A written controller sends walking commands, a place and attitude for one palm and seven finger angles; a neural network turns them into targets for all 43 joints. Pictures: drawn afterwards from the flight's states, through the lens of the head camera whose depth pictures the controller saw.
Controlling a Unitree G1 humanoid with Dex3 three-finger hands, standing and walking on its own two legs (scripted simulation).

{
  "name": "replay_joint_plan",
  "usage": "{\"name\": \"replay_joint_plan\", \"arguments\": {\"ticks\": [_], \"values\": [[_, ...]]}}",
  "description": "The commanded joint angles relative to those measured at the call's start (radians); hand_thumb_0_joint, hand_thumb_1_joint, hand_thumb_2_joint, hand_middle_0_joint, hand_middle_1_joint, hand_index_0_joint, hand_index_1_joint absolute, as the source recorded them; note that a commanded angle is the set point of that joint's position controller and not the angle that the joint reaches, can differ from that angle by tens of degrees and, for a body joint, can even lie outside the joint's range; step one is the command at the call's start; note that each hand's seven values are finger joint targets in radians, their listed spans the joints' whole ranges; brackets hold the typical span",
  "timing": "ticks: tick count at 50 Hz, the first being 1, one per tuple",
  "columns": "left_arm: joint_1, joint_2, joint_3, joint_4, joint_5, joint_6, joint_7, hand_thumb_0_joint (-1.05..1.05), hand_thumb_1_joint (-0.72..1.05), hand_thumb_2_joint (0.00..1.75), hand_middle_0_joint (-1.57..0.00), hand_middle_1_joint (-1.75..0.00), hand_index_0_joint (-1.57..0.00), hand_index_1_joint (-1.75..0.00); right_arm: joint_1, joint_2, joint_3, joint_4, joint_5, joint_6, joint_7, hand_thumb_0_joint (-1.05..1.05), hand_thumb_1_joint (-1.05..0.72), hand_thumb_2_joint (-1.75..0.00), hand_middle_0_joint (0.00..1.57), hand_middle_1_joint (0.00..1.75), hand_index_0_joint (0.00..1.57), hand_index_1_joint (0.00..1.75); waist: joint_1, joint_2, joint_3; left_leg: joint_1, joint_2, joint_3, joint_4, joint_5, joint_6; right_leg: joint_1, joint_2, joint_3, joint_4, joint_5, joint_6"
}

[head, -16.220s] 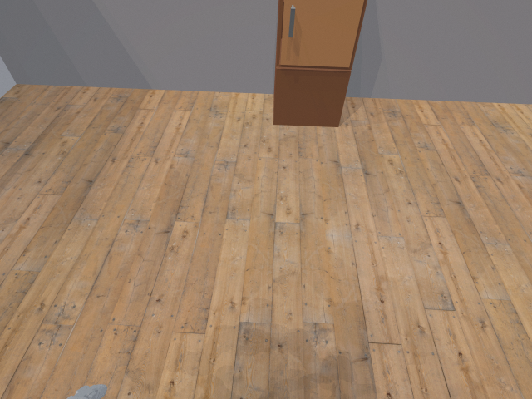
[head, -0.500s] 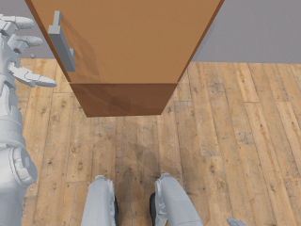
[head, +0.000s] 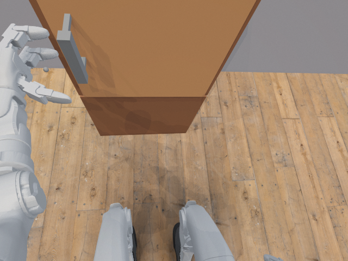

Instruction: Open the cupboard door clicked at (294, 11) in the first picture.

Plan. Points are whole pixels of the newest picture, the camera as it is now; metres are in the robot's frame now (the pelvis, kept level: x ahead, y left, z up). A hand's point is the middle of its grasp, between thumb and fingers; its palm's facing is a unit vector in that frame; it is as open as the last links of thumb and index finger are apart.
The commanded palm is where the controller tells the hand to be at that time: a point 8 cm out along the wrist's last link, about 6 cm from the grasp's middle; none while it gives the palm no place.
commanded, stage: slide the fingers in behind the handle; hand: left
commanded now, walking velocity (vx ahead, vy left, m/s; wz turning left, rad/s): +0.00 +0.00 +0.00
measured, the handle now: (75, 52) +0.55 +0.18 +0.04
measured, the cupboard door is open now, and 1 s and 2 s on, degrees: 0 0 0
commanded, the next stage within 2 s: close the thumb around the handle in 1.34 s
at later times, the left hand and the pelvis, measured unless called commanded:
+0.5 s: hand (55, 70) +0.50 +0.22 +0.04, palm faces +0.05 -1.00 -0.01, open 14.5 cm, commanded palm +0.49 +0.22 +0.05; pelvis +0.01 +0.00 +0.01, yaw +1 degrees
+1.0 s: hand (84, 69) +0.51 +0.16 +0.04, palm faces +0.02 -1.00 +0.03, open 13.9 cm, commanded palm +0.49 +0.20 +0.05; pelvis +0.01 +0.00 +0.01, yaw +2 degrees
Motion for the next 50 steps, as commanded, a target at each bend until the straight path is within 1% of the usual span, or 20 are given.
{"name": "replay_joint_plan", "arguments": {"ticks": [1,4,7,16,18,19,20,26,29,31,34,35,39,41,43,44,45,46,48,50], "values": [[-0.428,0.239,0.018,-0.225,-0.017,-0.082,0.018,0.0,-0.5,0.3,-0.3,-1.2,-0.3,-1.2,0.172,-0.194,-0.071,-0.031,-0.006,-0.012,-0.015,0.0,-0.9,-0.9,0.2,0.3,0.2,0.3,-0.008,0.187,-0.556,0.569,-0.036,-0.091,-0.151,0.348,0.0,0.132,0.027,0.032,-0.168,0.239,-0.024],[-0.457,0.204,-0.015,-0.214,-0.01,-0.078,0.025,0.0,-0.5,0.3,-0.3,-1.2,-0.3,-1.2,0.181,-0.194,-0.071,-0.02,-0.009,-0.013,-0.015,0.0,-0.9,-0.9,0.2,0.3,0.2,0.3,-0.021,0.21,-0.542,0.599,-0.037,-0.101,-0.154,0.354,-0.001,0.09,0.025,0.026,-0.163,0.234,-0.028],[-0.423,0.182,-0.02,-0.222,-0.008,-0.075,0.034,0.0,-0.5,0.3,-0.3,-1.2,-0.3,-1.2,0.18,-0.191,-0.077,-0.023,-0.013,-0.01,-0.011,0.0,-0.9,-0.9,0.2,0.3,0.2,0.3,-0.006,0.217,-0.586,0.638,-0.036,-0.106,-0.158,0.402,-0.009,0.103,0.022,0.021,-0.161,0.26,-0.029],[-0.404,0.093,-0.078,-0.263,-0.003,-0.095,0.063,0.0,-0.5,0.3,-0.3,-1.2,-0.3,-1.2,0.178,-0.179,-0.085,-0.02,-0.017,0.0,0.003,0.0,-0.9,-0.9,0.2,0.3,0.2,0.3,-0.007,0.209,-0.586,0.681,-0.037,-0.112,-0.173,0.434,-0.014,0.105,0.023,0.016,-0.171,0.278,-0.032],[-0.408,0.031,-0.123,-0.254,-0.007,-0.095,0.067,0.0,-0.5,0.3,-0.3,-1.2,-0.3,-1.2,0.174,-0.172,-0.087,-0.017,-0.016,0.0,0.006,0.0,-0.9,-0.9,0.2,0.3,0.2,0.3,-0.023,0.185,-0.557,0.668,-0.04,-0.108,-0.178,0.406,-0.011,0.102,0.023,0.014,-0.184,0.268,-0.029],[-0.431,0.021,-0.134,-0.255,-0.007,-0.102,0.068,0.0,-0.5,0.3,-0.3,-1.2,-0.3,-1.2,0.178,-0.173,-0.089,-0.012,-0.018,-0.002,0.005,0.0,-0.9,-0.9,0.2,0.3,0.2,0.3,-0.034,0.189,-0.542,0.684,-0.038,-0.116,-0.182,0.409,-0.013,0.084,0.023,0.011,-0.181,0.265,-0.031],[-0.438,0.027,-0.129,-0.269,-0.005,-0.109,0.075,0.0,-0.5,0.3,-0.3,-1.2,-0.3,-1.2,0.178,-0.175,-0.09,-0.01,-0.019,0.0,0.005,0.0,-0.9,-0.9,0.2,0.3,0.2,0.3,-0.025,0.21,-0.555,0.701,-0.038,-0.116,-0.185,0.412,-0.016,0.078,0.022,0.011,-0.182,0.262,-0.032],[-0.475,-0.026,-0.174,-0.228,0.01,-0.129,0.105,0.0,-0.5,0.3,-0.3,-1.2,-0.3,-1.2,0.172,-0.169,-0.091,0.005,-0.024,-0.001,0.008,0.0,-0.9,-0.9,0.2,0.3,0.2,0.3,-0.044,0.19,-0.515,0.675,-0.046,-0.116,-0.188,0.354,-0.014,0.062,0.02,0.012,-0.189,0.234,-0.033],[-0.48,-0.03,-0.176,-0.232,0.016,-0.142,0.115,0.0,-0.5,0.3,-0.3,-1.2,-0.3,-1.2,0.177,-0.169,-0.093,0.01,-0.028,-0.002,0.008,0.0,-0.9,-0.9,0.2,0.3,0.2,0.3,-0.045,0.188,-0.541,0.684,-0.048,-0.114,-0.18,0.37,-0.012,0.068,0.02,0.015,-0.184,0.245,-0.035],[-0.473,-0.054,-0.201,-0.233,0.02,-0.144,0.113,0.0,-0.5,0.3,-0.3,-1.2,-0.3,-1.2,0.17,-0.167,-0.093,0.009,-0.028,0.003,0.012,0.0,-0.9,-0.9,0.2,0.3,0.2,0.3,-0.041,0.209,-0.549,0.697,-0.049,-0.113,-0.181,0.388,-0.017,0.071,0.019,0.014,-0.184,0.254,-0.037],[-0.503,-0.113,-0.25,-0.253,0.016,-0.148,0.113,0.0,-0.5,0.3,-0.3,-1.2,-0.3,-1.2,0.17,-0.162,-0.098,0.013,-0.03,0.002,0.017,0.0,-0.9,-0.9,0.2,0.3,0.2,0.3,-0.057,0.221,-0.548,0.723,-0.049,-0.12,-0.182,0.386,-0.015,0.048,0.019,0.011,-0.185,0.253,-0.038],[-0.493,-0.096,-0.238,-0.254,0.021,-0.149,0.116,0.0,-0.5,0.3,-0.3,-1.2,-0.3,-1.2,0.169,-0.167,-0.099,0.012,-0.03,0.004,0.016,0.0,-0.9,-0.9,0.2,0.3,0.2,0.3,-0.048,0.222,-0.563,0.726,-0.048,-0.121,-0.184,0.382,-0.018,0.053,0.018,0.011,-0.186,0.249,-0.038],[-0.506,-0.109,-0.252,-0.239,0.02,-0.143,0.123,0.0,-0.5,0.3,-0.3,-1.2,-0.3,-1.2,0.17,-0.167,-0.099,0.017,-0.029,0.005,0.016,0.0,-0.9,-0.9,0.2,0.3,0.2,0.3,-0.057,0.2,-0.546,0.703,-0.053,-0.12,-0.184,0.36,-0.013,0.064,0.019,0.012,-0.189,0.245,-0.039],[-0.525,-0.156,-0.286,-0.237,0.022,-0.141,0.131,0.0,-0.5,0.3,-0.3,-1.2,-0.3,-1.2,0.162,-0.163,-0.101,0.021,-0.03,0.006,0.018,0.0,-0.9,-0.9,0.2,0.3,0.2,0.3,-0.065,0.205,-0.547,0.714,-0.053,-0.126,-0.185,0.344,-0.017,0.038,0.017,0.008,-0.188,0.234,-0.038],[-0.516,-0.129,-0.237,-0.226,0.003,-0.134,0.153,0.0,-0.5,0.3,-0.3,-1.2,-0.3,-1.2,0.163,-0.164,-0.099,0.018,-0.03,0.005,0.016,0.0,-0.9,-0.9,0.2,0.3,0.2,0.3,-0.053,0.187,-0.542,0.685,-0.056,-0.121,-0.186,0.336,-0.014,0.067,0.018,0.009,-0.189,0.235,-0.037],[-0.49,-0.065,-0.174,-0.204,0.001,-0.132,0.17,0.0,-0.5,0.3,-0.3,-1.2,-0.3,-1.2,0.17,-0.171,-0.097,0.016,-0.031,0.007,0.013,0.0,-0.9,-0.9,0.2,0.3,0.2,0.3,-0.032,0.186,-0.552,0.68,-0.055,-0.122,-0.187,0.355,-0.017,0.078,0.018,0.007,-0.177,0.24,-0.04],[-0.498,-0.062,-0.161,-0.196,-0.004,-0.127,0.186,0.0,-0.5,0.3,-0.3,-1.2,-0.3,-1.2,0.162,-0.165,-0.092,0.007,-0.03,0.007,0.014,0.0,-0.9,-0.9,0.2,0.3,0.2,0.3,-0.033,0.185,-0.561,0.663,-0.059,-0.111,-0.183,0.365,-0.015,0.094,0.018,0.011,-0.18,0.249,-0.035],[-0.471,-0.017,-0.105,-0.164,-0.002,-0.122,0.208,0.0,-0.5,0.3,-0.3,-1.2,-0.3,-1.2,0.165,-0.165,-0.087,0.003,-0.033,0.009,0.014,0.0,-0.9,-0.9,0.2,0.3,0.2,0.3,-0.018,0.148,-0.556,0.623,-0.06,-0.106,-0.18,0.362,-0.014,0.123,0.019,0.012,-0.175,0.249,-0.033],[-0.476,0.029,-0.077,-0.167,0.026,-0.131,0.244,0.0,-0.5,0.3,-0.3,-1.2,-0.3,-1.2,0.16,-0.157,-0.078,-0.014,-0.036,0.012,0.019,0.0,-0.9,-0.9,0.2,0.3,0.2,0.3,-0.019,0.114,-0.536,0.54,-0.063,-0.078,-0.166,0.347,-0.003,0.17,0.02,0.028,-0.177,0.257,-0.025],[-0.471,0.062,-0.08,-0.184,0.077,-0.16,0.252,0.0,-0.5,0.3,-0.3,-1.2,-0.3,-1.2,0.161,-0.152,-0.076,-0.025,-0.039,0.015,0.025,0.0,-0.9,-0.9,0.2,0.3,0.2,0.3,-0.01,0.147,-0.552,0.543,-0.062,-0.072,-0.159,0.356,-0.004,0.174,0.023,0.036,-0.165,0.266,-0.027]]}}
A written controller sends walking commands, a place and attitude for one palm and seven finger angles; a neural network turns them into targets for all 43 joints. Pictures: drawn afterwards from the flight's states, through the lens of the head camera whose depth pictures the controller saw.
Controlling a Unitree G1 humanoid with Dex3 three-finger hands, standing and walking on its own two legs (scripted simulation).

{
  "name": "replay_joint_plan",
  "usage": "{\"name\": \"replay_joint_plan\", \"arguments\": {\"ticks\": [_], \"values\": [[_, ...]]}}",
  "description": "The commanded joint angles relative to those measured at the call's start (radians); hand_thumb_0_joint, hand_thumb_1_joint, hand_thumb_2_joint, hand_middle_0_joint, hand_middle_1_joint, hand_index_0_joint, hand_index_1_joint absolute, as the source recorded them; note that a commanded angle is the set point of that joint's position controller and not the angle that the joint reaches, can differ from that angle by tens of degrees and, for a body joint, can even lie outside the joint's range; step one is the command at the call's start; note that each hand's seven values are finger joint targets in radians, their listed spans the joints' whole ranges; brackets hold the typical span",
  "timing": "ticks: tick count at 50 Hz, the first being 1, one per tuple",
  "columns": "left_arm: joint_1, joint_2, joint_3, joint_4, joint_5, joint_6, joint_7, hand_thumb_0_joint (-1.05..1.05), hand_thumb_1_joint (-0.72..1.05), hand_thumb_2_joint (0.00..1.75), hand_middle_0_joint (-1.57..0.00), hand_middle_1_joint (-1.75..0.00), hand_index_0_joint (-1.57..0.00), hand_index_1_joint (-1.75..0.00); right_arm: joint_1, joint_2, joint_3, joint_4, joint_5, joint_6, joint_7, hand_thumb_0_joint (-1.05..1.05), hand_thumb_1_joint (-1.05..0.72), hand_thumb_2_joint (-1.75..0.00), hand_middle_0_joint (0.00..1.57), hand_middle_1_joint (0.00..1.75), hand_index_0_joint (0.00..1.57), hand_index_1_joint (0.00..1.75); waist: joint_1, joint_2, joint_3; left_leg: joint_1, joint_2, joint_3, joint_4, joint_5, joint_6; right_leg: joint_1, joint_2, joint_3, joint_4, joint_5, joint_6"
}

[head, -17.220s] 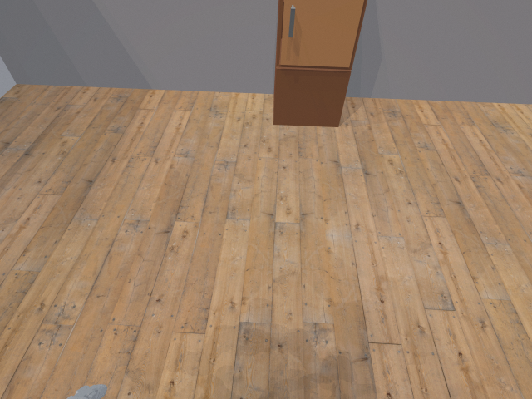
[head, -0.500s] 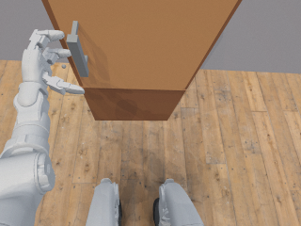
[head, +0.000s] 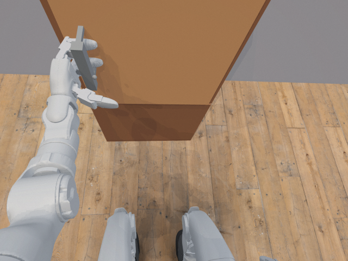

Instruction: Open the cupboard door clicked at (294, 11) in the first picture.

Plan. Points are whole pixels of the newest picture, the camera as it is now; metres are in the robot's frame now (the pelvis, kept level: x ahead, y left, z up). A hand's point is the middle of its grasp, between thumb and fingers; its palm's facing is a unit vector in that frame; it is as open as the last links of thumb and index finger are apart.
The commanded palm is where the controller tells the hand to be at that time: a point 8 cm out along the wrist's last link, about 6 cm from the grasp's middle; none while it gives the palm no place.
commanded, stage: slide the fingers in behind the handle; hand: left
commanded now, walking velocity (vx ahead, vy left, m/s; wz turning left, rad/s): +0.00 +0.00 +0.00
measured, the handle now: (86, 61) +0.55 +0.17 +0.04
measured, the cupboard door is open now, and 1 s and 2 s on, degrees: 0 0 30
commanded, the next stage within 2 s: close the thumb around the handle in 0.34 s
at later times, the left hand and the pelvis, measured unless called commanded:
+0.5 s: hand (92, 77) +0.51 +0.15 +0.03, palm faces +0.00 -1.00 -0.02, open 13.7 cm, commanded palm +0.49 +0.19 +0.04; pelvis -0.01 -0.01 +0.00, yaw -1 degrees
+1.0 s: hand (92, 75) +0.51 +0.15 +0.04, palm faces -0.02 -1.00 -0.03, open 6.5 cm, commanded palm +0.49 +0.18 +0.04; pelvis +0.00 -0.01 +0.00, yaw +0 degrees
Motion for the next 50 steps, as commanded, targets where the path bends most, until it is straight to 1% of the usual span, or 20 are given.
{"name": "replay_joint_plan", "arguments": {"ticks": [1,2,3,4,7,8,9,10,11,14,17,22,28,31,32,39,41,44,47,50], "values": [[-0.447,0.274,0.049,-0.215,0.064,-0.082,0.048,0.0,-0.5,0.3,-0.3,-1.2,-0.3,-1.2,0.178,-0.178,-0.055,-0.06,-0.01,0.004,-0.005,0.0,-0.9,-0.9,0.2,0.3,0.2,0.3,-0.019,0.15,-0.529,0.508,-0.036,-0.066,-0.129,0.35,-0.001,0.135,0.042,0.042,-0.147,0.278,-0.027],[-0.436,0.253,0.033,-0.213,0.065,-0.084,0.041,0.0,-0.5,0.3,-0.3,-1.2,-0.3,-1.2,0.172,-0.176,-0.056,-0.064,-0.008,0.004,-0.002,0.0,-0.9,-0.9,0.2,0.3,0.2,0.3,-0.025,0.141,-0.525,0.497,-0.036,-0.062,-0.126,0.333,0.001,0.136,0.043,0.046,-0.152,0.271,-0.025],[-0.432,0.266,0.04,-0.195,0.065,-0.083,0.034,0.0,-0.5,0.3,-0.3,-1.2,-0.3,-1.2,0.173,-0.18,-0.055,-0.064,-0.006,0.007,-0.003,0.0,-0.9,-0.9,0.2,0.3,0.2,0.3,-0.026,0.129,-0.506,0.479,-0.035,-0.063,-0.13,0.307,-0.001,0.139,0.043,0.046,-0.154,0.254,-0.026],[-0.444,0.27,0.046,-0.197,0.053,-0.083,0.025,0.0,-0.5,0.3,-0.3,-1.2,-0.3,-1.2,0.179,-0.183,-0.055,-0.068,-0.006,0.007,-0.005,0.0,-0.9,-0.9,0.2,0.3,0.2,0.3,-0.031,0.141,-0.509,0.492,-0.035,-0.068,-0.133,0.313,0.001,0.134,0.045,0.045,-0.152,0.255,-0.027],[-0.452,0.238,0.032,-0.17,0.013,-0.058,-0.007,0.0,-0.5,0.3,-0.3,-1.2,-0.3,-1.2,0.176,-0.188,-0.056,-0.068,0.004,0.006,-0.012,0.0,-0.9,-0.9,0.2,0.3,0.2,0.3,-0.046,0.1,-0.496,0.463,-0.035,-0.065,-0.137,0.268,0.002,0.147,0.046,0.048,-0.169,0.236,-0.02],[-0.451,0.249,0.045,-0.18,0.005,-0.054,-0.013,0.0,-0.5,0.3,-0.3,-1.2,-0.3,-1.2,0.179,-0.191,-0.058,-0.07,0.005,0.005,-0.015,0.0,-0.9,-0.9,0.2,0.3,0.2,0.3,-0.039,0.101,-0.508,0.465,-0.035,-0.065,-0.139,0.27,0.002,0.153,0.045,0.048,-0.168,0.237,-0.021],[-0.455,0.224,0.027,-0.173,-0.004,-0.05,-0.022,0.0,-0.5,0.3,-0.3,-1.2,-0.3,-1.2,0.181,-0.189,-0.057,-0.068,0.007,0.001,-0.016,0.0,-0.9,-0.9,0.2,0.3,0.2,0.3,-0.044,0.127,-0.511,0.487,-0.035,-0.068,-0.139,0.275,0.003,0.127,0.045,0.047,-0.165,0.237,-0.022],[-0.465,0.258,0.054,-0.182,-0.007,-0.049,-0.022,0.0,-0.5,0.3,-0.3,-1.2,-0.3,-1.2,0.185,-0.195,-0.058,-0.062,0.007,0.0,-0.019,0.0,-0.9,-0.9,0.2,0.3,0.2,0.3,-0.04,0.117,-0.524,0.497,-0.031,-0.071,-0.137,0.282,0.001,0.125,0.044,0.045,-0.164,0.24,-0.021],[-0.461,0.246,0.043,-0.192,-0.007,-0.048,-0.026,0.0,-0.5,0.3,-0.3,-1.2,-0.3,-1.2,0.182,-0.191,-0.057,-0.065,0.008,-0.002,-0.019,0.0,-0.9,-0.9,0.2,0.3,0.2,0.3,-0.034,0.13,-0.535,0.489,-0.035,-0.067,-0.135,0.281,0.001,0.132,0.043,0.049,-0.163,0.239,-0.021],[-0.488,0.245,0.037,-0.191,0.0,-0.05,-0.02,0.0,-0.5,0.3,-0.3,-1.2,-0.3,-1.2,0.192,-0.188,-0.056,-0.055,0.006,-0.008,-0.021,0.0,-0.9,-0.9,0.2,0.3,0.2,0.3,-0.049,0.111,-0.516,0.471,-0.034,-0.067,-0.126,0.275,0.008,0.124,0.044,0.051,-0.162,0.238,-0.019],[-0.461,0.284,0.066,-0.206,0.005,-0.056,-0.018,0.0,-0.5,0.3,-0.3,-1.2,-0.3,-1.2,0.191,-0.189,-0.059,-0.055,0.005,-0.011,-0.022,0.0,-0.9,-0.9,0.2,0.3,0.2,0.3,-0.027,0.121,-0.552,0.465,-0.035,-0.057,-0.124,0.287,0.006,0.163,0.043,0.058,-0.165,0.252,-0.02],[-0.442,0.269,0.057,-0.221,-0.003,-0.059,-0.022,0.0,-0.5,0.3,-0.3,-1.2,-0.3,-1.2,0.185,-0.186,-0.059,-0.056,0.008,-0.014,-0.02,0.0,-0.9,-0.9,0.2,0.3,0.2,0.3,-0.025,0.121,-0.541,0.458,-0.036,-0.048,-0.128,0.284,0.007,0.183,0.044,0.063,-0.174,0.258,-0.018],[-0.438,0.287,0.064,-0.213,0.001,-0.059,-0.02,0.0,-0.16,0.44,-0.32,-1.24,-0.32,-1.24,0.183,-0.19,-0.058,-0.052,0.009,-0.015,-0.022,0.0,-0.9,-0.9,0.2,0.3,0.2,0.3,-0.028,0.131,-0.514,0.458,-0.034,-0.051,-0.132,0.282,0.005,0.169,0.044,0.061,-0.174,0.252,-0.02],[-0.408,0.288,0.071,-0.228,0.001,-0.066,-0.025,0.0,0.0,0.52,-0.34,-1.25,-0.34,-1.25,0.181,-0.189,-0.06,-0.059,0.009,-0.013,-0.021,0.0,-0.9,-0.9,0.2,0.3,0.2,0.3,-0.012,0.142,-0.55,0.491,-0.034,-0.055,-0.133,0.327,0.001,0.177,0.044,0.056,-0.162,0.284,-0.023],[-0.42,0.253,0.046,-0.236,-0.005,-0.066,-0.027,0.0,0.06,0.54,-0.34,-1.26,-0.34,-1.26,0.176,-0.185,-0.061,-0.057,0.009,-0.014,-0.02,0.0,-0.9,-0.9,0.2,0.3,0.2,0.3,-0.025,0.146,-0.544,0.495,-0.035,-0.05,-0.127,0.332,0.004,0.167,0.043,0.06,-0.167,0.293,-0.02],[-0.429,0.242,0.034,-0.192,0.001,-0.051,-0.023,0.0,0.45,0.71,-0.37,-1.3,-0.37,-1.3,0.188,-0.191,-0.06,-0.05,0.007,-0.011,-0.019,0.0,-0.9,-0.9,0.2,0.3,0.2,0.3,-0.038,0.131,-0.499,0.489,-0.032,-0.062,-0.131,0.312,0.003,0.125,0.043,0.051,-0.162,0.266,-0.021],[-0.421,0.216,0.017,-0.197,0.006,-0.05,-0.023,0.0,0.56,0.76,-0.38,-1.31,-0.38,-1.31,0.186,-0.189,-0.064,-0.052,0.006,-0.008,-0.016,0.0,-0.9,-0.9,0.2,0.3,0.2,0.3,-0.035,0.139,-0.517,0.523,-0.031,-0.068,-0.134,0.335,-0.002,0.113,0.042,0.043,-0.159,0.274,-0.022],[-0.42,0.243,0.043,-0.22,-0.001,-0.055,-0.023,0.0,0.73,0.83,-0.39,-1.33,-0.39,-1.33,0.192,-0.191,-0.066,-0.055,0.004,-0.008,-0.017,0.0,-0.9,-0.9,0.2,0.3,0.2,0.3,-0.028,0.127,-0.552,0.518,-0.032,-0.061,-0.123,0.361,0.003,0.145,0.043,0.052,-0.154,0.308,-0.021],[-0.406,0.191,0.009,-0.24,-0.005,-0.057,-0.027,0.0,0.9,0.9,-0.4,-1.35,-0.4,-1.35,0.186,-0.185,-0.068,-0.054,0.004,-0.004,-0.012,0.0,-0.9,-0.9,0.2,0.3,0.2,0.3,-0.023,0.151,-0.557,0.56,-0.032,-0.065,-0.134,0.38,-0.004,0.135,0.042,0.044,-0.162,0.312,-0.022],[-0.395,0.202,0.02,-0.248,-0.005,-0.06,-0.024,0.0,0.9,0.9,-0.4,-1.35,-0.4,-1.35,0.186,-0.185,-0.069,-0.055,0.005,0.0,-0.012,0.0,-0.9,-0.9,0.2,0.3,0.2,0.3,-0.018,0.135,-0.568,0.567,-0.032,-0.068,-0.135,0.401,-0.005,0.145,0.043,0.042,-0.157,0.326,-0.023]]}}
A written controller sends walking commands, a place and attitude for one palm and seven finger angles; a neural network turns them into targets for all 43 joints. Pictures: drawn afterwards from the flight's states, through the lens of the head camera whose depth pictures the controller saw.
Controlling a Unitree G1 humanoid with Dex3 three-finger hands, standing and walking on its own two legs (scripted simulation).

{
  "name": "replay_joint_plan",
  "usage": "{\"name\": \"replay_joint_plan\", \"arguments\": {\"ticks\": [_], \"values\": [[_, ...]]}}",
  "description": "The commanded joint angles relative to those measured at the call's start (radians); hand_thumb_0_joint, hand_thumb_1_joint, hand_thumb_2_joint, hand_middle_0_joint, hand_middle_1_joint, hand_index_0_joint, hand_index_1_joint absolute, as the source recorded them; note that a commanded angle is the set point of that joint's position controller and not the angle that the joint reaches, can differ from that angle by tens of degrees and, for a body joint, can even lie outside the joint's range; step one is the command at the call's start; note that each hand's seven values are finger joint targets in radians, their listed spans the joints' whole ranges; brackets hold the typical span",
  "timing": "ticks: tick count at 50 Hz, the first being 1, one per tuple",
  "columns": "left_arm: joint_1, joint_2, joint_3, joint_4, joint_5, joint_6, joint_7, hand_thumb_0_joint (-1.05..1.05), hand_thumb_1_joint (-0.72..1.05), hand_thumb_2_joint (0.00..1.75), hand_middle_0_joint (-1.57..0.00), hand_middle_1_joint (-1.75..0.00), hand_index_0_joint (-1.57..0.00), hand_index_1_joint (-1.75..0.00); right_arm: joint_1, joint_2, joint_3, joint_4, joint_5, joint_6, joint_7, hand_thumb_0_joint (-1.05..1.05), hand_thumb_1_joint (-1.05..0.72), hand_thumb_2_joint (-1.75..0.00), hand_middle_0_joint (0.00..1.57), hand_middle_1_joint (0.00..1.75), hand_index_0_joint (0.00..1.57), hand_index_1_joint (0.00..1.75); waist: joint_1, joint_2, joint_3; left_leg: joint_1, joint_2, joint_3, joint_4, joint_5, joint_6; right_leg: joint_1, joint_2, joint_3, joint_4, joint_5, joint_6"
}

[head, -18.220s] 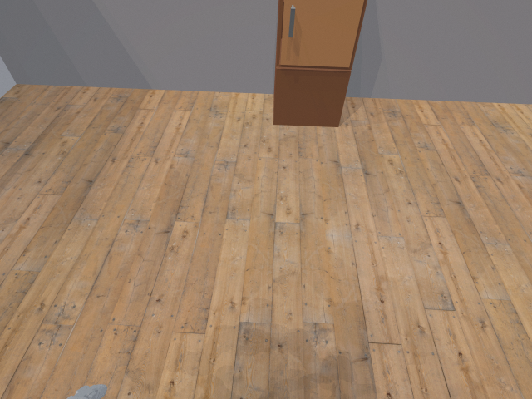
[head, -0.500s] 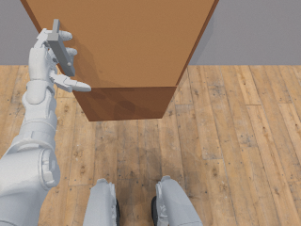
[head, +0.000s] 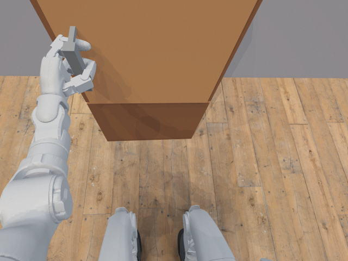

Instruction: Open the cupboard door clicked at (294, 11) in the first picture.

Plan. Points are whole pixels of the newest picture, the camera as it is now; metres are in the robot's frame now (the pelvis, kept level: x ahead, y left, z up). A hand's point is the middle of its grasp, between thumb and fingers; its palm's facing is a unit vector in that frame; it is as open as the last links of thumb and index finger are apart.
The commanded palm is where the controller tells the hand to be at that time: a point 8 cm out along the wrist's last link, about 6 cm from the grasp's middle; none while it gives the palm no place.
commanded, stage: close the thumb around the handle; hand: left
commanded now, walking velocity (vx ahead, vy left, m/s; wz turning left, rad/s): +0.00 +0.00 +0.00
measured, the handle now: (80, 61) +0.55 +0.18 +0.04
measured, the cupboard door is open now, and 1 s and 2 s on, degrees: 0 30 41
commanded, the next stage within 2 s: pull the door open along its arc in 0.14 s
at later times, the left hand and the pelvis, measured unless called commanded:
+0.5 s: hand (92, 85) +0.49 +0.15 +0.04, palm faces +0.00 -1.00 -0.01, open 5.4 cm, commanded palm +0.44 +0.19 +0.04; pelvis +0.00 +0.00 +0.01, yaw +0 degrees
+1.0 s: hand (129, 147) +0.35 +0.07 +0.04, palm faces +0.40 -0.92 +0.02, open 5.5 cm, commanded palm +0.28 +0.09 +0.04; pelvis +0.02 -0.02 +0.03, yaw +3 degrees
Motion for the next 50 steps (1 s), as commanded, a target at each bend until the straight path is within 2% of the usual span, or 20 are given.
{"name": "replay_joint_plan", "arguments": {"ticks": [1,4,6,11,12,13,14,16,24,28,33,34,35,36,37,39,40,43,46,50], "values": [[-0.409,0.164,0.017,-0.209,-0.008,-0.065,0.006,0.0,0.9,0.9,-0.4,-1.35,-0.4,-1.35,0.171,-0.183,-0.065,-0.048,-0.003,-0.002,-0.015,0.0,-0.9,-0.9,0.2,0.3,0.2,0.3,-0.028,0.107,-0.552,0.544,-0.04,-0.075,-0.137,0.386,0.005,0.172,0.034,0.029,-0.176,0.324,-0.014],[-0.431,0.186,0.038,-0.185,-0.006,-0.061,0.025,0.0,0.9,0.9,-0.4,-1.35,-0.4,-1.35,0.171,-0.183,-0.061,-0.048,-0.002,-0.003,-0.019,0.0,-0.9,-0.9,0.2,0.3,0.2,0.3,-0.036,0.086,-0.496,0.489,-0.043,-0.068,-0.136,0.335,0.011,0.165,0.035,0.034,-0.18,0.292,-0.012],[-0.431,0.213,0.06,-0.192,0.007,-0.072,0.04,0.0,0.9,0.9,-0.4,-1.35,-0.4,-1.35,0.168,-0.181,-0.059,-0.053,-0.005,-0.003,-0.018,0.0,-0.9,-0.9,0.2,0.3,0.2,0.3,-0.021,0.109,-0.519,0.495,-0.043,-0.069,-0.136,0.34,0.007,0.168,0.035,0.035,-0.173,0.288,-0.013],[-0.446,0.233,0.058,-0.175,0.03,-0.089,0.048,0.0,0.9,0.9,-0.4,-1.35,-0.4,-1.35,0.164,-0.182,-0.057,-0.053,-0.009,-0.003,-0.017,0.0,-0.9,-0.9,0.2,0.3,0.2,0.3,-0.035,0.101,-0.508,0.47,-0.042,-0.065,-0.129,0.316,0.01,0.167,0.035,0.041,-0.172,0.275,-0.011],[-0.433,0.223,0.054,-0.16,0.029,-0.083,0.045,0.0,0.9,0.9,-0.4,-1.35,-0.4,-1.35,0.164,-0.181,-0.056,-0.057,-0.007,-0.003,-0.017,0.0,-0.9,-0.9,0.2,0.3,0.2,0.3,-0.032,0.1,-0.505,0.459,-0.045,-0.062,-0.129,0.307,0.011,0.172,0.037,0.042,-0.174,0.271,-0.012],[-0.42,0.144,-0.002,-0.173,0.021,-0.08,0.038,0.0,0.9,0.9,-0.4,-1.35,-0.4,-1.35,0.161,-0.174,-0.057,-0.061,-0.006,-0.003,-0.014,0.0,-0.9,-0.9,0.2,0.3,0.2,0.3,-0.037,0.108,-0.512,0.481,-0.047,-0.065,-0.138,0.309,0.009,0.166,0.036,0.038,-0.177,0.271,-0.013],[-0.419,0.119,-0.011,-0.199,0.009,-0.086,0.033,0.0,0.9,0.9,-0.4,-1.35,-0.4,-1.35,0.161,-0.173,-0.064,-0.064,-0.006,-0.006,-0.012,0.0,-0.9,-0.9,0.2,0.3,0.2,0.3,-0.033,0.135,-0.533,0.526,-0.044,-0.068,-0.141,0.324,0.006,0.151,0.034,0.036,-0.175,0.276,-0.016],[-0.368,0.161,0.027,-0.207,-0.001,-0.083,0.029,0.0,0.9,0.9,-0.4,-1.35,-0.4,-1.35,0.156,-0.184,-0.066,-0.065,-0.004,-0.001,-0.011,0.0,-0.9,-0.9,0.2,0.3,0.2,0.3,-0.007,0.145,-0.572,0.557,-0.042,-0.07,-0.148,0.35,-0.001,0.165,0.033,0.032,-0.173,0.29,-0.018],[-0.107,0.088,-0.005,-0.343,-0.034,-0.073,0.02,0.0,0.9,0.9,-0.4,-1.35,-0.4,-1.35,0.124,-0.166,-0.074,-0.11,0.015,0.008,-0.002,0.0,-0.9,-0.9,0.2,0.3,0.2,0.3,0.045,0.068,-0.57,0.53,-0.051,-0.037,-0.186,0.365,0.004,0.304,0.034,0.044,-0.197,0.365,-0.014],[0.086,-0.01,-0.068,-0.452,-0.058,-0.063,0.024,0.0,0.9,0.9,-0.4,-1.35,-0.4,-1.35,0.093,-0.151,-0.081,-0.136,0.029,0.006,0.005,0.0,-0.9,-0.9,0.2,0.3,0.2,0.3,0.063,0.011,-0.516,0.501,-0.057,-0.013,-0.216,0.351,0.005,0.371,0.032,0.046,-0.225,0.397,-0.008],[0.315,-0.124,-0.17,-0.63,-0.07,-0.069,0.047,0.0,0.9,0.9,-0.4,-1.35,-0.4,-1.35,0.058,-0.138,-0.091,-0.17,0.037,-0.007,0.013,0.0,-0.9,-0.9,0.2,0.3,0.2,0.3,0.085,-0.002,-0.464,0.549,-0.055,-0.009,-0.243,0.385,0.0,0.384,0.028,0.034,-0.235,0.433,-0.01],[0.345,-0.168,-0.029,-0.679,-0.157,-0.065,0.199,0.0,0.9,0.9,-0.4,-1.35,-0.4,-1.35,0.036,-0.114,-0.085,-0.18,0.023,-0.018,0.006,0.0,-0.9,-0.9,0.2,0.3,0.2,0.3,0.163,0.052,-0.443,0.561,-0.056,0.002,-0.265,0.413,-0.014,0.389,0.028,0.02,-0.238,0.424,-0.012],[0.408,-0.281,-0.148,-0.679,-0.126,-0.058,0.275,0.0,0.9,0.9,-0.4,-1.35,-0.4,-1.35,0.026,-0.101,-0.078,-0.182,0.017,-0.026,0.016,0.0,-0.9,-0.9,0.2,0.3,0.2,0.3,0.126,0.018,-0.415,0.57,-0.053,0.0,-0.272,0.408,-0.021,0.374,0.029,0.009,-0.244,0.411,-0.006],[0.453,-0.32,-0.176,-0.695,-0.114,-0.054,0.324,0.0,0.9,0.9,-0.4,-1.35,-0.4,-1.35,0.019,-0.101,-0.081,-0.184,0.016,-0.029,0.023,0.0,-0.9,-0.9,0.2,0.3,0.2,0.3,0.12,-0.004,-0.391,0.568,-0.047,-0.004,-0.272,0.402,-0.025,0.36,0.027,0.002,-0.246,0.396,-0.007],[0.467,-0.329,-0.185,-0.725,-0.099,-0.058,0.371,0.0,0.9,0.9,-0.4,-1.35,-0.4,-1.35,0.016,-0.101,-0.083,-0.184,0.006,-0.032,0.027,0.0,-0.9,-0.9,0.2,0.3,0.2,0.3,0.12,-0.045,-0.396,0.547,-0.051,-0.004,-0.268,0.399,-0.023,0.383,0.026,0.003,-0.242,0.409,-0.006],[0.505,-0.351,-0.217,-0.802,-0.034,-0.077,0.481,0.0,0.9,0.9,-0.4,-1.35,-0.4,-1.35,0.009,-0.092,-0.088,-0.19,-0.012,-0.042,0.031,0.0,-0.9,-0.9,0.2,0.3,0.2,0.3,0.131,-0.045,-0.429,0.552,-0.054,-0.001,-0.255,0.435,-0.024,0.407,0.023,0.009,-0.224,0.458,-0.007],[0.525,-0.401,-0.264,-0.813,0.004,-0.083,0.534,0.0,0.9,0.9,-0.4,-1.35,-0.4,-1.35,0.0,-0.083,-0.087,-0.19,-0.02,-0.044,0.037,0.0,-0.9,-0.9,0.2,0.3,0.2,0.3,0.128,-0.04,-0.432,0.56,-0.054,-0.001,-0.256,0.444,-0.026,0.403,0.018,0.006,-0.219,0.463,-0.007],[0.584,-0.488,-0.373,-0.848,0.154,-0.086,0.692,0.0,0.9,0.9,-0.4,-1.35,-0.4,-1.35,-0.037,-0.07,-0.089,-0.184,-0.04,-0.057,0.053,0.0,-0.9,-0.9,0.2,0.3,0.2,0.3,0.129,-0.008,-0.425,0.562,-0.055,-0.004,-0.246,0.435,-0.029,0.368,0.014,0.004,-0.206,0.437,-0.013],[0.632,-0.567,-0.469,-0.871,0.251,-0.071,0.745,0.0,0.9,0.9,-0.4,-1.35,-0.4,-1.35,-0.078,-0.051,-0.082,-0.187,-0.057,-0.08,0.048,0.0,-0.9,-0.9,0.2,0.3,0.2,0.3,0.117,-0.029,-0.415,0.561,-0.061,-0.008,-0.242,0.4,-0.024,0.368,0.012,-0.003,-0.219,0.419,-0.02],[0.751,-0.628,-0.574,-0.959,0.272,-0.056,0.736,0.0,0.9,0.9,-0.4,-1.35,-0.4,-1.35,-0.116,-0.031,-0.078,-0.204,-0.057,-0.115,0.024,0.0,-0.9,-0.9,0.2,0.3,0.2,0.3,0.12,-0.083,-0.438,0.568,-0.069,-0.001,-0.25,0.362,-0.015,0.44,0.005,0.015,-0.257,0.437,-0.02]]}}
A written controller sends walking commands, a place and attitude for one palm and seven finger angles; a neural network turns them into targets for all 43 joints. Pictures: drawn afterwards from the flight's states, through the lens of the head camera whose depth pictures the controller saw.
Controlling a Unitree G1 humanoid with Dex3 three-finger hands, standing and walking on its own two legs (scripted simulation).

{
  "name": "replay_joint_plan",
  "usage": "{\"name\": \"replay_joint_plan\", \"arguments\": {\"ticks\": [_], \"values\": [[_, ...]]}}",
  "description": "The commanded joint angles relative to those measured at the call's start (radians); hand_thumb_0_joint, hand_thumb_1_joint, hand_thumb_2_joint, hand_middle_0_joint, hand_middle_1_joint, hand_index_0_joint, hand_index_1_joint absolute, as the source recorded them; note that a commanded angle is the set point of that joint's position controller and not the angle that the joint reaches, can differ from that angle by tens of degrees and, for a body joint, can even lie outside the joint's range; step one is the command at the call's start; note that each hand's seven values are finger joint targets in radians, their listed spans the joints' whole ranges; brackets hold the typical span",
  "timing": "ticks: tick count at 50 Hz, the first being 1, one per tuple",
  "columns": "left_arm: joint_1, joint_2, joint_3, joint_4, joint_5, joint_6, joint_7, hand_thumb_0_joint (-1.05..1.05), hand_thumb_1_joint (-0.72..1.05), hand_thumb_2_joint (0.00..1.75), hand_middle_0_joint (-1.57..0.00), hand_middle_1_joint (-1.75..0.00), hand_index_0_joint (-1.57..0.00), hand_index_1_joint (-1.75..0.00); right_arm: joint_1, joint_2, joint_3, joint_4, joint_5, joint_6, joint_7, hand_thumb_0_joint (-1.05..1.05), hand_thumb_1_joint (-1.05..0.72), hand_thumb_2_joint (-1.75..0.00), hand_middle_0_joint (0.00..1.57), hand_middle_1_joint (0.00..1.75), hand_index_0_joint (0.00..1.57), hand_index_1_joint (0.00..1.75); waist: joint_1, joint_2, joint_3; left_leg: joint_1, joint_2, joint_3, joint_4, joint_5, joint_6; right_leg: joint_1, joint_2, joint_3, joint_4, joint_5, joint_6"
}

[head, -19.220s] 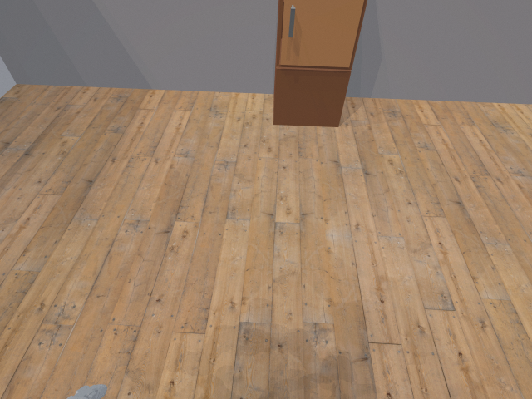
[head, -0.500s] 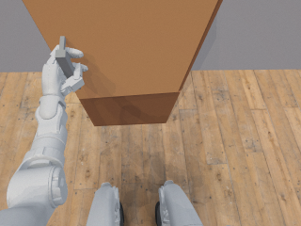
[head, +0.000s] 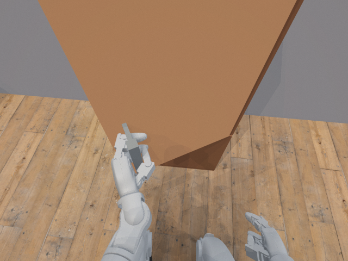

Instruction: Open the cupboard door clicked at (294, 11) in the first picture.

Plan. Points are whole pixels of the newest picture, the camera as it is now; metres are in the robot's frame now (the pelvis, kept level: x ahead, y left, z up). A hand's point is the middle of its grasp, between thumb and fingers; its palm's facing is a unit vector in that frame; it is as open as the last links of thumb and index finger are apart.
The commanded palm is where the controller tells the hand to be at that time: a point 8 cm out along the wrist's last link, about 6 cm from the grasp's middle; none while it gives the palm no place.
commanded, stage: pull the door open along its arc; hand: left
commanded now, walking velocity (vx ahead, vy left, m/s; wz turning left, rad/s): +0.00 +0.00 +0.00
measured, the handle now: (133, 149) +0.36 +0.12 +0.01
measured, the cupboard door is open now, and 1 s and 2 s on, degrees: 30 41 43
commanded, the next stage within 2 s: open thumb and fingers to let go in 0.26 s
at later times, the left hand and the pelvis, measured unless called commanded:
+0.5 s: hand (169, 189) +0.27 +0.03 +0.01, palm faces +0.32 -0.95 -0.04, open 6.0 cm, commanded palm +0.22 +0.07 +0.01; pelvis +0.00 -0.05 +0.00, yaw +3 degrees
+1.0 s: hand (166, 191) +0.27 +0.03 +0.01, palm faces +0.30 -0.95 -0.03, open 13.9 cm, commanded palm +0.23 +0.07 +0.01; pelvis -0.01 -0.03 -0.01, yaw +2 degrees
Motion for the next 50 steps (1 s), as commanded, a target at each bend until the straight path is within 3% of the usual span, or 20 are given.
{"name": "replay_joint_plan", "arguments": {"ticks": [1,8,9,12,17,18,19,22,24,27,32,38,40,45,49,50], "values": [[-0.014,-0.101,-0.153,-0.281,0.061,-0.051,0.003,0.0,0.9,0.9,-0.4,-1.35,-0.4,-1.35,0.017,-0.092,-0.034,-0.124,-0.001,-0.066,-0.03,0.0,-0.9,-0.9,0.2,0.3,0.2,0.3,-0.024,-0.053,-0.367,0.342,-0.049,-0.004,-0.143,0.345,0.017,0.249,0.02,0.012,-0.201,0.463,0.004],[0.253,-0.169,-0.248,-0.383,0.024,-0.001,-0.013,0.0,0.9,0.9,-0.4,-1.35,-0.4,-1.35,-0.052,-0.06,0.002,-0.146,0.016,-0.13,-0.046,0.0,-0.9,-0.9,0.2,0.3,0.2,0.3,-0.006,-0.065,-0.277,0.302,-0.065,-0.012,-0.154,0.254,0.015,0.268,0.012,0.022,-0.244,0.407,0.008],[0.287,-0.169,-0.256,-0.4,0.029,0.008,-0.015,0.0,0.9,0.9,-0.4,-1.35,-0.4,-1.35,-0.056,-0.059,0.004,-0.15,0.017,-0.138,-0.046,0.0,-0.9,-0.9,0.2,0.3,0.2,0.3,0.003,-0.043,-0.27,0.299,-0.065,-0.014,-0.154,0.264,0.014,0.269,0.013,0.024,-0.24,0.414,0.004],[0.39,-0.15,-0.233,-0.429,0.012,0.028,-0.023,0.0,0.9,0.9,-0.4,-1.35,-0.4,-1.35,-0.073,-0.053,0.014,-0.155,0.019,-0.15,-0.045,0.0,-0.9,-0.9,0.2,0.3,0.2,0.3,0.016,-0.056,-0.245,0.282,-0.073,-0.01,-0.146,0.239,0.009,0.272,0.005,0.034,-0.249,0.426,0.013],[0.215,-0.085,-0.166,-0.414,0.012,0.031,-0.002,0.0,0.9,0.9,-0.4,-1.35,-0.4,-1.35,-0.066,-0.056,0.015,-0.128,0.011,-0.167,-0.06,0.0,-0.9,-0.9,0.2,0.3,0.2,0.3,-0.018,-0.083,-0.189,0.206,-0.08,-0.025,-0.095,0.174,0.006,0.236,-0.023,0.098,-0.271,0.385,0.037],[0.112,-0.055,-0.137,-0.41,0.011,0.02,0.007,0.0,0.9,0.9,-0.4,-1.35,-0.4,-1.35,-0.061,-0.057,0.015,-0.111,0.009,-0.171,-0.065,0.0,-0.9,-0.9,0.2,0.3,0.2,0.3,-0.038,-0.091,-0.178,0.183,-0.077,-0.031,-0.073,0.165,0.006,0.22,-0.032,0.121,-0.275,0.384,0.045],[0.125,-0.043,-0.116,-0.416,0.012,0.007,0.01,0.0,0.83,0.87,-0.4,-1.34,-0.4,-1.34,-0.059,-0.055,0.008,-0.109,0.009,-0.173,-0.068,0.0,-0.9,-0.9,0.2,0.3,0.2,0.3,-0.02,-0.074,-0.195,0.169,-0.08,-0.035,-0.068,0.174,0.003,0.236,-0.032,0.129,-0.264,0.391,0.04],[0.203,-0.065,-0.128,-0.387,0.008,-0.008,-0.005,0.0,0.62,0.78,-0.38,-1.32,-0.38,-1.32,-0.054,-0.057,0.005,-0.114,0.007,-0.182,-0.065,0.0,-0.9,-0.9,0.2,0.3,0.2,0.3,-0.009,-0.09,-0.257,0.16,-0.082,-0.032,-0.063,0.189,0.002,0.28,-0.046,0.146,-0.25,0.47,0.049],[0.222,-0.051,-0.128,-0.418,0.001,-0.01,-0.019,0.0,0.48,0.72,-0.37,-1.3,-0.37,-1.3,-0.039,-0.061,-0.002,-0.126,0.008,-0.182,-0.065,0.0,-0.9,-0.9,0.2,0.3,0.2,0.3,-0.004,-0.101,-0.311,0.147,-0.084,-0.032,-0.062,0.214,0.003,0.345,-0.055,0.161,-0.243,0.547,0.053],[0.231,-0.031,-0.126,-0.435,-0.008,-0.007,-0.038,0.0,0.27,0.63,-0.35,-1.28,-0.35,-1.28,-0.022,-0.064,-0.006,-0.126,0.012,-0.174,-0.068,0.0,-0.9,-0.9,0.2,0.3,0.2,0.3,-0.015,-0.127,-0.321,0.117,-0.082,-0.028,-0.054,0.209,0.001,0.403,-0.076,0.205,-0.257,0.622,0.071],[0.158,-0.018,-0.132,-0.44,-0.009,-0.016,-0.051,0.0,-0.08,0.48,-0.33,-1.24,-0.33,-1.24,-0.023,-0.075,-0.011,-0.111,0.014,-0.168,-0.076,0.0,-0.9,-0.9,0.2,0.3,0.2,0.3,-0.038,-0.14,-0.279,0.09,-0.076,-0.039,-0.039,0.167,0.007,0.351,-0.075,0.211,-0.264,0.51,0.068],[0.136,-0.012,-0.129,-0.43,-0.002,-0.04,-0.045,0.0,-0.5,0.3,-0.3,-1.2,-0.3,-1.2,-0.025,-0.081,-0.015,-0.107,0.011,-0.174,-0.08,0.0,-0.9,-0.9,0.2,0.3,0.2,0.3,-0.03,-0.12,-0.296,0.098,-0.075,-0.043,-0.037,0.157,0.012,0.308,-0.065,0.192,-0.247,0.432,0.059],[0.137,-0.012,-0.127,-0.432,-0.003,-0.036,-0.042,0.0,-0.5,0.3,-0.3,-1.2,-0.3,-1.2,-0.023,-0.08,-0.015,-0.113,0.011,-0.173,-0.081,0.0,-0.9,-0.9,0.2,0.3,0.2,0.3,-0.026,-0.119,-0.308,0.104,-0.077,-0.038,-0.037,0.167,0.014,0.313,-0.064,0.188,-0.244,0.441,0.058],[0.128,-0.023,-0.132,-0.422,-0.003,-0.016,-0.029,0.0,-0.5,0.3,-0.26,-0.95,-0.26,-0.95,-0.018,-0.08,-0.015,-0.117,0.014,-0.168,-0.085,0.0,-0.9,-0.9,0.2,0.3,0.2,0.3,-0.029,-0.128,-0.295,0.13,-0.076,-0.033,-0.051,0.163,0.015,0.295,-0.054,0.168,-0.252,0.405,0.054],[0.108,-0.05,-0.153,-0.411,0.007,0.0,-0.01,0.0,-0.5,0.3,-0.22,-0.75,-0.22,-0.75,-0.02,-0.08,-0.011,-0.125,0.015,-0.171,-0.086,0.0,-0.9,-0.9,0.2,0.3,0.2,0.3,-0.027,-0.089,-0.273,0.173,-0.076,-0.032,-0.072,0.163,0.019,0.241,-0.031,0.119,-0.248,0.334,0.035],[0.117,-0.056,-0.155,-0.4,0.008,0.002,-0.007,0.0,-0.5,0.3,-0.22,-0.7,-0.22,-0.7,-0.02,-0.08,-0.009,-0.124,0.013,-0.17,-0.085,0.0,-0.9,-0.9,0.2,0.3,0.2,0.3,-0.026,-0.103,-0.274,0.18,-0.077,-0.031,-0.075,0.165,0.019,0.238,-0.029,0.109,-0.245,0.332,0.035]]}}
